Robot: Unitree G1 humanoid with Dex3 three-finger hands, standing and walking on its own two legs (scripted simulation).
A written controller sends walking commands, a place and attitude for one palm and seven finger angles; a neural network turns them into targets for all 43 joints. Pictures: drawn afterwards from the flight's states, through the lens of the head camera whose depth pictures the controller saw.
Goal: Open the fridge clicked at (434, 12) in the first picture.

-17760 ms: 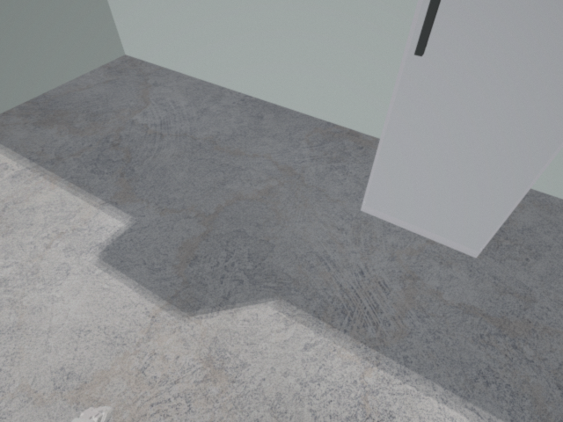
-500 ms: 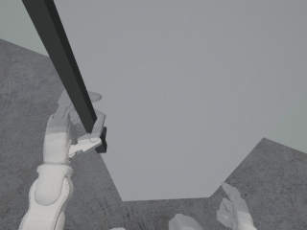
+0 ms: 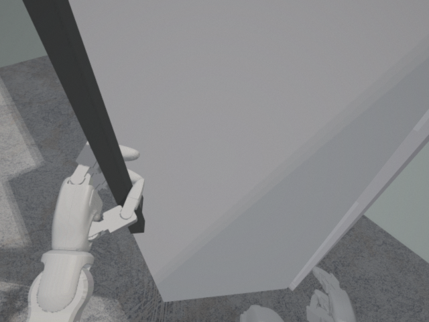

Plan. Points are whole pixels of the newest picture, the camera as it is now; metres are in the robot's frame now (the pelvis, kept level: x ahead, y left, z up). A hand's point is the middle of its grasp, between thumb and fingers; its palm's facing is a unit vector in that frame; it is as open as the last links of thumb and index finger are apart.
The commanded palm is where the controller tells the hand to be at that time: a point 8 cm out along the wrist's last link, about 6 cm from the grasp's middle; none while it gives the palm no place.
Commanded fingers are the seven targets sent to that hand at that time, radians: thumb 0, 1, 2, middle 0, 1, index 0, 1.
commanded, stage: walk backward, drawing the door open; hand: left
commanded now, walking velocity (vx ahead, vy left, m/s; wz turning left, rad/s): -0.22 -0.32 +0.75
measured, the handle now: (111, 140) +0.28 +0.15 +0.25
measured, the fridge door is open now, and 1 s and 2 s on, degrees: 56 81 82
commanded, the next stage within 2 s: stop walking and hold the door back in 0.28 s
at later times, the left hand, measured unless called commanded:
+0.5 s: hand out of the picture +0.07 +0.03 +0.17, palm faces +0.50 -0.84 -0.22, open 6.8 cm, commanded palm +0.05 +0.10 +0.16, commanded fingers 0.00 0.90 0.90 -0.45 -1.40 -0.45 -1.40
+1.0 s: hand out of the picture +0.07 +0.03 +0.18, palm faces +0.62 -0.73 -0.29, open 6.2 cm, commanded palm +0.04 +0.10 +0.16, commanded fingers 0.00 0.90 0.90 -0.45 -1.40 -0.45 -1.40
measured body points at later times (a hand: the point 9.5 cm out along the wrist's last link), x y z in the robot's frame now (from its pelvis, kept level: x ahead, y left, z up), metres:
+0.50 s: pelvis -0.09 -0.19 +0.00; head -0.10 -0.20 +0.45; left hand +0.04 +0.08 +0.18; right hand +0.15 -0.33 -0.09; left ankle -0.07 +0.00 -0.72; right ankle +0.01 -0.30 -0.70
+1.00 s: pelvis -0.22 -0.33 +0.01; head -0.22 -0.36 +0.46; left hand +0.04 +0.07 +0.20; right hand +0.00 -0.51 -0.11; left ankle -0.22 -0.17 -0.72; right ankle -0.08 -0.37 -0.67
